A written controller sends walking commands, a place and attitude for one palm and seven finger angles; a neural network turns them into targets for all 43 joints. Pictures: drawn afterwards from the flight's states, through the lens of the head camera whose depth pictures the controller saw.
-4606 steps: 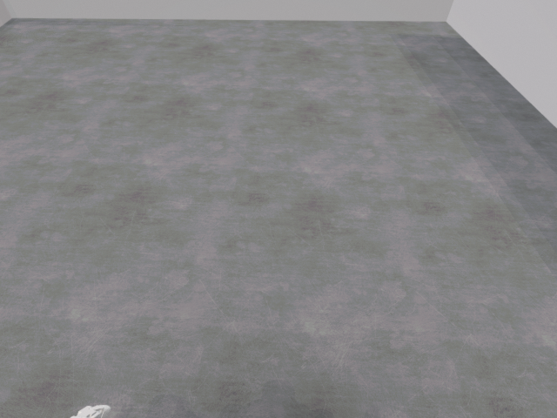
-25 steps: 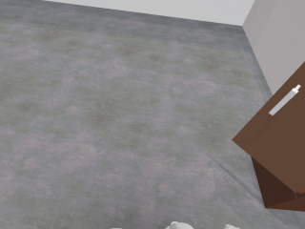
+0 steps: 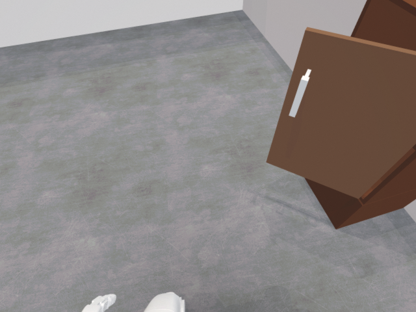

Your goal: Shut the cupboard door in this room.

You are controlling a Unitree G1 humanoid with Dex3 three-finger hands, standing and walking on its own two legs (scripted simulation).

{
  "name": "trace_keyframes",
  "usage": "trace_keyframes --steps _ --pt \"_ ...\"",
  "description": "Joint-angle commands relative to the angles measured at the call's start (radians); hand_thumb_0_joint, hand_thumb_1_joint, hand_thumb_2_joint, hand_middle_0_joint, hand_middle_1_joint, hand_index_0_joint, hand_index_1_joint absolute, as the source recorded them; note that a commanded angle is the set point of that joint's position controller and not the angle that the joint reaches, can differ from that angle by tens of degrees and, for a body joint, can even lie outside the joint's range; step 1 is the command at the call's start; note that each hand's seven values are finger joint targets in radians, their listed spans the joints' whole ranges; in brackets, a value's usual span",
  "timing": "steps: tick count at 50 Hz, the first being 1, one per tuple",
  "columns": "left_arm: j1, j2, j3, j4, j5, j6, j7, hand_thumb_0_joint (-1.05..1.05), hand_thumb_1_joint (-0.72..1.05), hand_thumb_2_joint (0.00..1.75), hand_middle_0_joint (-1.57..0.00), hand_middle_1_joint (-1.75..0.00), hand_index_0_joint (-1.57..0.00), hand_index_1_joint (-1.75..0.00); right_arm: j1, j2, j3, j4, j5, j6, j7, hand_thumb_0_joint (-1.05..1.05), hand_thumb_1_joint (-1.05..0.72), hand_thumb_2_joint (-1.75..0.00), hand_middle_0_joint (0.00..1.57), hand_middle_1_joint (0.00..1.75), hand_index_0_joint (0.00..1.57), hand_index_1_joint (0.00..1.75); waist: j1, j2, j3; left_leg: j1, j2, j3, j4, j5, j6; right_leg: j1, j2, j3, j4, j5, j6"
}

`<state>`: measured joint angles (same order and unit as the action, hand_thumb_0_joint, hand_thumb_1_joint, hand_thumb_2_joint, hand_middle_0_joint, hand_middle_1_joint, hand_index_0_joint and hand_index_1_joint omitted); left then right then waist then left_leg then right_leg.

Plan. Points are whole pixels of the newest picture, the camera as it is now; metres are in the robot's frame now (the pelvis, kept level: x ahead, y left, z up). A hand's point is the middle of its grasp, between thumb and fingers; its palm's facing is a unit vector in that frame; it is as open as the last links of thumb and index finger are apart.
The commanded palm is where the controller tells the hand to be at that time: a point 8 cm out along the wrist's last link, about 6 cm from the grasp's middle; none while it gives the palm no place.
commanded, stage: turn to face it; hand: left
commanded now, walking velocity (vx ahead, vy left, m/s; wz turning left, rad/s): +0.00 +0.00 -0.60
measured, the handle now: (300, 93) +0.70 -0.24 -0.03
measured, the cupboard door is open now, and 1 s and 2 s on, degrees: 46 46 46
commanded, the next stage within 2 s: take the last steps up to it in 0.60 s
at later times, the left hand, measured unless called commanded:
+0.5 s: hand (120, 292) +0.18 +0.21 -0.16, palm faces -0.25 -0.95 -0.20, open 7.4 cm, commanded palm none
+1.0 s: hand (150, 293) +0.18 +0.15 -0.19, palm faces -0.35 -0.92 -0.15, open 7.3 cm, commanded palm none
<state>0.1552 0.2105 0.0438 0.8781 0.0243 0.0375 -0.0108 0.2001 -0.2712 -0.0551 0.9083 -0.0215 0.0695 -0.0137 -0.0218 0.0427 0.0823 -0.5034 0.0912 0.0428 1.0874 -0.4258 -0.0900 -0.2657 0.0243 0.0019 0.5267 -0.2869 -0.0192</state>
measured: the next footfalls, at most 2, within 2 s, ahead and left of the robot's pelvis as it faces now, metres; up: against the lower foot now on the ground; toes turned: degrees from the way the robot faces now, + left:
left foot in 0.18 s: +0.08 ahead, +0.13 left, +0.00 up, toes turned -3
right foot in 0.62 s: +0.00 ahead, -0.10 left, +0.00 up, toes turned -22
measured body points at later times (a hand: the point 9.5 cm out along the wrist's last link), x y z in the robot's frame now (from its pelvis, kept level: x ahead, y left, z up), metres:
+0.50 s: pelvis +0.03 +0.03 +0.01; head +0.08 +0.04 +0.46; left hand +0.19 +0.26 -0.14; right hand +0.01 -0.21 -0.13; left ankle +0.04 +0.13 -0.73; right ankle -0.04 -0.10 -0.67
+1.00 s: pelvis +0.08 -0.01 -0.01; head +0.11 +0.01 +0.44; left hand +0.20 +0.20 -0.17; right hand +0.02 -0.25 -0.14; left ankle +0.12 +0.08 -0.74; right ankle -0.03 -0.09 -0.73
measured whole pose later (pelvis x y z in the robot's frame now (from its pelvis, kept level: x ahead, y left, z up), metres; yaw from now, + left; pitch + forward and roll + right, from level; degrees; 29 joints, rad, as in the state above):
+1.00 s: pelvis +0.08 -0.01 -0.01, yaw -23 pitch +1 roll -1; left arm 0.27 0.20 0.06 1.01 0.02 0.02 -0.02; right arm 0.27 -0.19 -0.03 0.96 -0.04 -0.01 -0.01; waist -0.01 -0.04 0.00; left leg -0.32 0.06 0.11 0.61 -0.31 0.00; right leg -0.20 0.03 0.00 0.61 -0.43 -0.03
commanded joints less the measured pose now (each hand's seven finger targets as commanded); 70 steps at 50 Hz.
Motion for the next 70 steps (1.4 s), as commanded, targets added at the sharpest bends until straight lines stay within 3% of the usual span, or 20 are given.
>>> trace_keyframes --steps 1,7,8,10,11,16,28,29,31,32,33,37,43,46,47,49,50,56,66,70 --pt "0.012 0.222 0.063 -0.07 0.0 -0.019 0.015 0.0 0.9 0.9 -0.2 -0.3 -0.2 -0.3 -0.012 -0.062 -0.015 -0.094 0.006 -0.033 -0.004 0.0 -0.9 -0.9 0.2 0.3 0.2 0.3 0.023 -0.159 -0.112 -0.016 -0.012 -0.012 -0.103 0.026 -0.006 0.093 -0.24 0.257 -0.17 0.377 -0.17" --pt "-0.016 0.223 0.072 -0.066 -0.007 -0.006 0.012 0.0 0.9 0.9 -0.2 -0.3 -0.2 -0.3 0.07 -0.058 -0.008 -0.088 0.016 -0.06 -0.017 0.0 -0.9 -0.9 0.2 0.3 0.2 0.3 -0.012 -0.187 -0.155 0.229 -0.064 0.001 -0.559 0.167 0.015 0.038 -0.184 0.309 -0.04 0.435 -0.11" --pt "-0.021 0.194 0.066 -0.072 -0.014 -0.001 0.011 0.0 0.9 0.9 -0.2 -0.3 -0.2 -0.3 0.105 -0.09 -0.013 -0.078 0.013 -0.069 -0.021 0.0 -0.9 -0.9 0.2 0.3 0.2 0.3 -0.026 -0.124 -0.162 0.362 -0.016 -0.034 -0.69 0.245 0.031 -0.062 -0.13 0.273 0.02 0.333 -0.061" --pt "0.026 0.113 0.049 -0.1 -0.017 0.002 -0.001 0.0 0.9 0.9 -0.2 -0.3 -0.2 -0.3 0.148 -0.232 -0.032 -0.093 -0.007 -0.071 -0.024 0.0 -0.9 -0.9 0.2 0.3 0.2 0.3 -0.023 0.273 -0.178 0.451 0.373 -0.38 -0.784 0.481 0.213 -0.275 0.04 0.031 0.411 -0.35 0.035" --pt "-0.006 0.137 0.054 -0.086 -0.003 0.013 0.002 0.0 0.9 0.9 -0.2 -0.3 -0.2 -0.3 0.132 -0.21 -0.028 -0.081 -0.013 -0.073 -0.032 0.0 -0.9 -0.9 0.2 0.3 0.2 0.3 -0.036 0.295 -0.156 0.384 0.382 -0.391 -0.795 0.495 0.232 -0.285 0.005 0.082 0.573 -0.34 0.049" --pt "0.002 0.107 0.058 -0.051 -0.007 0.019 -0.024 0.0 0.9 0.9 -0.2 -0.3 -0.2 -0.3 0.064 -0.12 -0.002 -0.095 -0.01 -0.08 -0.036 0.0 -0.9 -0.9 0.2 0.3 0.2 0.3 0.011 0.107 -0.116 0.401 0.226 -0.084 -0.74 0.667 0.205 -0.286 -0.045 0.024 0.646 -0.148 0.076" --pt "0.001 0.072 0.033 -0.024 -0.005 0.004 -0.011 0.0 0.9 0.9 -0.2 -0.3 -0.2 -0.3 0.111 -0.145 -0.032 0.003 -0.006 -0.061 -0.018 0.0 -0.9 -0.9 0.2 0.3 0.2 0.3 0.009 0.139 -0.137 0.362 0.234 0.018 -0.622 0.583 0.18 0.018 -0.019 -0.098 0.017 0.006 0.029" --pt "0.056 0.098 0.038 -0.008 -0.003 -0.003 -0.007 0.0 0.9 0.9 -0.2 -0.3 -0.2 -0.3 0.102 -0.131 -0.033 0.004 0.001 -0.06 -0.013 0.0 -0.9 -0.9 0.2 0.3 0.2 0.3 0.035 0.096 -0.15 0.3 0.203 0.045 -0.559 0.493 0.139 0.133 -0.037 -0.072 -0.114 0.125 0.016" --pt "0.139 0.248 0.063 0.026 0.006 -0.023 0.015 0.0 0.9 0.9 -0.2 -0.3 -0.2 -0.3 0.053 -0.021 -0.008 -0.047 0.011 -0.057 -0.005 0.0 -0.9 -0.9 0.2 0.3 0.2 0.3 0.076 -0.303 -0.142 -0.057 -0.012 0.145 -0.227 -0.187 0.032 0.317 -0.392 0.332 -0.19 0.537 -0.153" --pt "0.173 0.252 0.058 0.033 -0.006 -0.023 0.022 0.0 0.9 0.9 -0.2 -0.3 -0.2 -0.3 -0.005 -0.033 -0.004 -0.058 0.01 -0.041 -0.015 0.0 -0.9 -0.9 0.2 0.3 0.2 0.3 0.101 -0.222 -0.129 -0.064 -0.015 0.017 -0.098 -0.224 0.037 0.243 -0.415 0.33 -0.174 0.661 -0.215" --pt "0.131 0.234 0.06 0.038 -0.002 -0.029 0.031 0.0 0.9 0.9 -0.2 -0.3 -0.2 -0.3 0.019 -0.028 -0.005 -0.042 0.01 -0.036 -0.022 0.0 -0.9 -0.9 0.2 0.3 0.2 0.3 0.063 -0.333 -0.129 -0.116 -0.016 -0.019 -0.016 -0.202 0.034 0.253 -0.377 0.34 -0.173 0.676 -0.22" --pt "0.025 0.15 0.036 0.011 -0.007 -0.034 0.032 0.0 0.9 0.9 -0.2 -0.3 -0.2 -0.3 0.081 -0.027 -0.004 0.016 0.0 -0.036 -0.007 0.0 -0.9 -0.9 0.2 0.3 0.2 0.3 0.002 -0.199 -0.113 -0.043 -0.002 -0.006 0.008 -0.005 0.014 0.167 -0.256 0.141 -0.186 0.505 -0.173" --pt "0.074 0.162 0.051 0.046 0.003 -0.046 0.011 0.0 0.9 0.9 -0.2 -0.3 -0.2 -0.3 0.014 -0.018 -0.007 -0.017 -0.007 -0.064 0.005 0.0 -0.9 -0.9 0.2 0.3 0.2 0.3 0.034 -0.189 -0.047 0.005 -0.015 0.038 -0.279 -0.004 0.03 0.131 -0.244 0.224 -0.27 0.061 -0.205" --pt "0.047 0.162 0.057 0.051 -0.002 -0.042 0.002 0.0 0.9 0.9 -0.2 -0.3 -0.2 -0.3 0.113 -0.011 -0.003 0.009 -0.007 -0.087 -0.004 0.0 -0.9 -0.9 0.2 0.3 0.2 0.3 -0.016 -0.157 -0.047 0.227 -0.047 0.083 -0.524 0.114 0.043 0.031 -0.194 0.198 -0.201 -0.02 -0.168" --pt "0.033 0.14 0.053 0.05 -0.008 -0.039 -0.002 0.0 0.9 0.9 -0.2 -0.3 -0.2 -0.3 0.188 -0.027 -0.004 0.033 -0.009 -0.098 -0.009 0.0 -0.9 -0.9 0.2 0.3 0.2 0.3 -0.054 -0.109 -0.063 0.392 -0.044 0.072 -0.638 0.179 0.048 -0.079 -0.153 0.17 -0.123 -0.078 -0.133" --pt "0.037 0.035 0.027 0.007 -0.009 -0.039 -0.017 0.0 0.9 0.9 -0.2 -0.3 -0.2 -0.3 0.377 -0.198 -0.038 0.073 -0.031 -0.111 -0.024 0.0 -0.9 -0.9 0.2 0.3 0.2 0.3 -0.111 0.306 -0.101 0.603 0.372 -0.508 -0.857 -0.037 0.197 -0.392 0.033 -0.037 0.383 -0.291 -0.025" --pt "-0.024 0.089 0.033 -0.011 0.011 -0.03 -0.017 0.0 0.9 0.9 -0.2 -0.3 -0.2 -0.3 0.372 -0.205 -0.034 0.078 -0.028 -0.107 -0.034 0.0 -0.9 -0.9 0.2 0.3 0.2 0.3 -0.118 0.229 -0.06 0.521 0.435 -0.559 -0.917 -0.071 0.228 -0.447 -0.01 0.051 0.566 -0.282 -0.019" --pt "0.034 0.048 0.038 0.051 0.007 -0.018 -0.042 0.0 0.9 0.9 -0.2 -0.3 -0.2 -0.3 0.225 -0.076 0.006 0.053 -0.014 -0.133 -0.037 0.0 -0.9 -0.9 0.2 0.3 0.2 0.3 -0.008 0.077 -0.013 0.421 0.249 -0.076 -0.87 0.419 0.18 -0.388 -0.079 0.028 0.621 0.02 0.028" --pt "-0.095 0.03 0.015 0.035 0.0 -0.026 -0.041 0.0 0.9 0.9 -0.2 -0.3 -0.2 -0.3 0.264 -0.088 -0.014 0.119 -0.018 -0.113 -0.022 0.0 -0.9 -0.9 0.2 0.3 0.2 0.3 -0.033 0.138 0.02 0.426 0.238 0.057 -0.808 0.554 0.186 -0.23 -0.074 -0.095 0.173 0.086 0.003" --pt "0.253 0.135 0.048 0.144 0.007 -0.061 -0.022 0.0 0.9 0.9 -0.2 -0.3 -0.2 -0.3 0.205 -0.074 -0.015 0.122 0.004 -0.108 -0.009 0.0 -0.9 -0.9 0.2 0.3 0.2 0.3 0.134 -0.042 -0.162 0.233 0.125 0.146 -0.378 0.528 0.11 0.335 -0.077 -0.051 -0.05 0.166 -0.051"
